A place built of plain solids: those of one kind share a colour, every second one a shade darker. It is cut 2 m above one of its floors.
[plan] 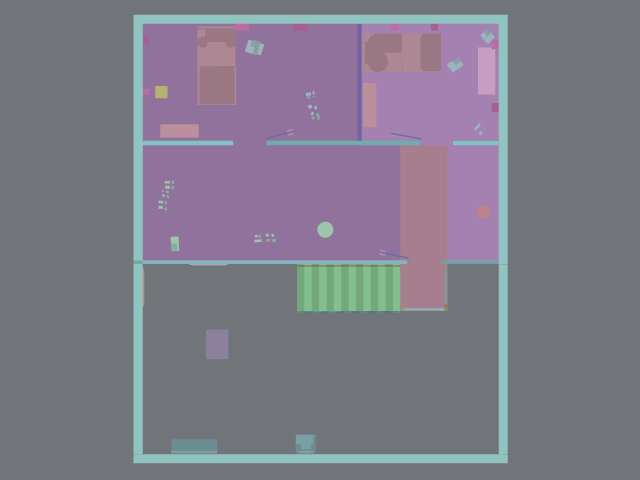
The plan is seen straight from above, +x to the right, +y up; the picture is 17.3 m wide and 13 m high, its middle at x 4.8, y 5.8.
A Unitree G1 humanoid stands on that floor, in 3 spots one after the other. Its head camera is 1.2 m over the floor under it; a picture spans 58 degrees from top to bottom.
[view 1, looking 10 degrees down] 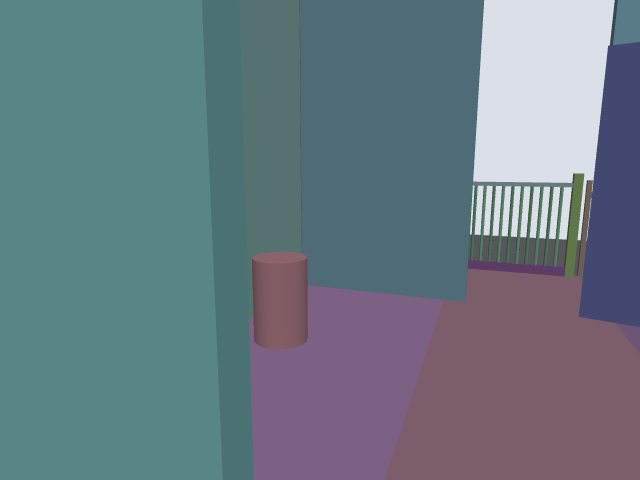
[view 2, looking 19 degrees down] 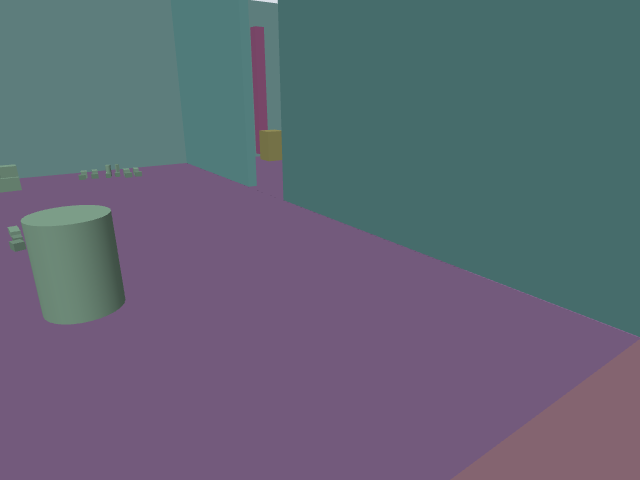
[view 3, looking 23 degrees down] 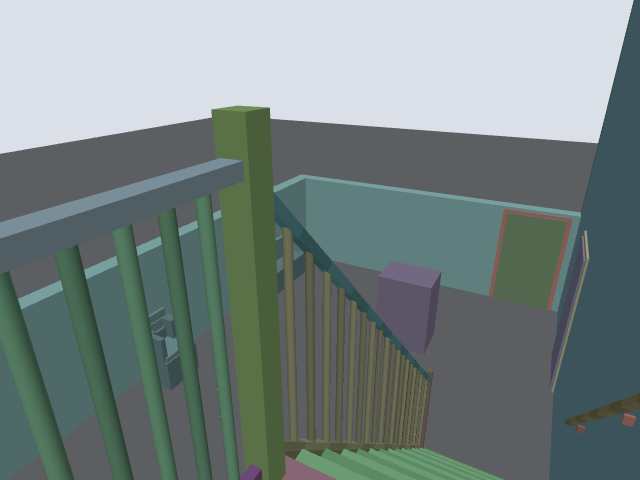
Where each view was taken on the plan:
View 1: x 7.95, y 9.12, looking -69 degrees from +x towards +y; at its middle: stair_wall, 4.22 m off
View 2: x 7.62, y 5.90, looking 145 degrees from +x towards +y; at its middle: upper_floor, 3.69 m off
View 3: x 7.83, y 4.51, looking -152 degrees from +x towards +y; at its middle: wall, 9.63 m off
